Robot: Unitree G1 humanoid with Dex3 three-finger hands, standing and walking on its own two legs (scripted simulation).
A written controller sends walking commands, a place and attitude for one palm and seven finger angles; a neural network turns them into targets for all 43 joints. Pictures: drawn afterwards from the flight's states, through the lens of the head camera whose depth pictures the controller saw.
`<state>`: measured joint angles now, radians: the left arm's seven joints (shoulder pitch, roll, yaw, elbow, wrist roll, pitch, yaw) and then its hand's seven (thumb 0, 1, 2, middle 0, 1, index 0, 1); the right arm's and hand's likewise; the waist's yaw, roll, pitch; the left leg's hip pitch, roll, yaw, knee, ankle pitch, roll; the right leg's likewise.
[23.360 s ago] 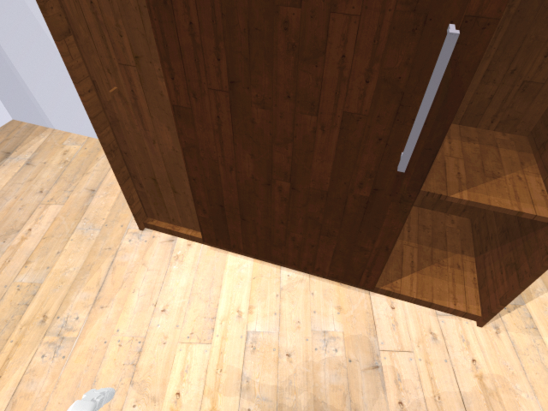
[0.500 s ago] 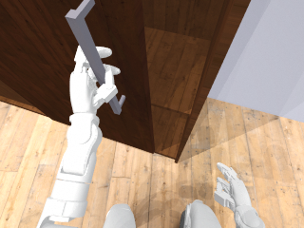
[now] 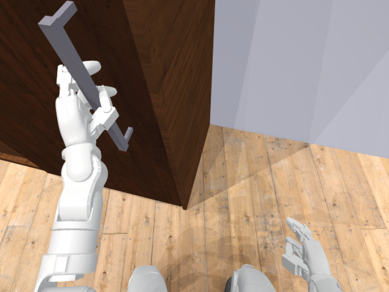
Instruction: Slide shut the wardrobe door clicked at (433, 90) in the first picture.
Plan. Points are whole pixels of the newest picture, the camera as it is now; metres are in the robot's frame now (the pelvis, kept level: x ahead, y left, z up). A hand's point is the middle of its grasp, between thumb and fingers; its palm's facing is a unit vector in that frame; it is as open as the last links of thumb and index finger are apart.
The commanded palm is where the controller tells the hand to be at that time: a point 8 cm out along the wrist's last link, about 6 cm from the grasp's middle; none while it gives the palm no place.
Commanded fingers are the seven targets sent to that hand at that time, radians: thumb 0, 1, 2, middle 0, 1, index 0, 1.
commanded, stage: step sideways, sliding the door along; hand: left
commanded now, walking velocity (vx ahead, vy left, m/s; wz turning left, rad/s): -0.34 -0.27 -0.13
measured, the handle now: (103, 96) +0.40 +0.26 +0.12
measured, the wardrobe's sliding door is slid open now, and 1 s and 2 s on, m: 0.00 0.00 0.00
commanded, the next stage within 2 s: stop walking and hold the door there in 0.74 s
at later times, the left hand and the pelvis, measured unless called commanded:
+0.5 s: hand (117, 108) +0.37 +0.21 +0.14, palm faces +0.64 -0.76 -0.10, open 6.8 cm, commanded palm +0.31 +0.14 +0.14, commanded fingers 0.00 0.90 0.90 -0.45 -1.40 -0.45 -1.40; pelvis +0.02 -0.09 +0.01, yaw +0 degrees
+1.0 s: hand (105, 114) +0.35 +0.22 +0.14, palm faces +0.44 -0.83 -0.33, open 6.9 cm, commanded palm +0.31 +0.22 +0.14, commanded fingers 0.00 0.90 0.90 -0.45 -1.40 -0.45 -1.40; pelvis +0.08 -0.04 +0.03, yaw -3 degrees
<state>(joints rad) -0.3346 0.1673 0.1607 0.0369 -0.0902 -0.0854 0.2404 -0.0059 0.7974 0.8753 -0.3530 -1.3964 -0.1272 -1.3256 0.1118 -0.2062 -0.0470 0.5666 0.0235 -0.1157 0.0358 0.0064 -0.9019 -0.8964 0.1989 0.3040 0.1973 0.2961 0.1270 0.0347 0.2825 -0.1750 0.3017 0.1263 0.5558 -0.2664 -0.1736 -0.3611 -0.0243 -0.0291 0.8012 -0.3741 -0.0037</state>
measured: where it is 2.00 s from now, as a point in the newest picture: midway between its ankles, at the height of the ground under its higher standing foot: outside the picture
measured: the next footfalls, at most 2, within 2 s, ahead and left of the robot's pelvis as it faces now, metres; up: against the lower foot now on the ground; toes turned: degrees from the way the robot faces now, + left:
right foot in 0.02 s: +0.08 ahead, -0.18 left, +0.00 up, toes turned -8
left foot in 0.26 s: +0.09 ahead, +0.10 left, +0.00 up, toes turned +3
